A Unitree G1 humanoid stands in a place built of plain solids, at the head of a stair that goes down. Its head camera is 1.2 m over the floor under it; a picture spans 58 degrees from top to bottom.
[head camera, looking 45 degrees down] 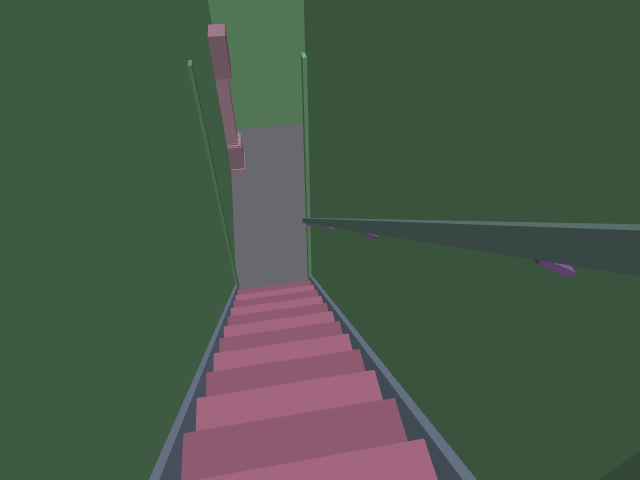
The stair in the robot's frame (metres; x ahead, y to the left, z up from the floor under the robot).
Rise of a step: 0.21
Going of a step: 0.23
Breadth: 0.80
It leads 10 degrees to the left of straight ahead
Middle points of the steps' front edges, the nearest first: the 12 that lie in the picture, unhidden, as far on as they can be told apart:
0.46 0.07 -0.21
0.69 0.10 -0.42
0.92 0.14 -0.63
1.15 0.18 -0.83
1.38 0.22 -1.04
1.61 0.26 -1.25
1.84 0.30 -1.45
2.07 0.34 -1.66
2.30 0.38 -1.87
2.53 0.42 -2.08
2.76 0.46 -2.28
2.99 0.50 -2.49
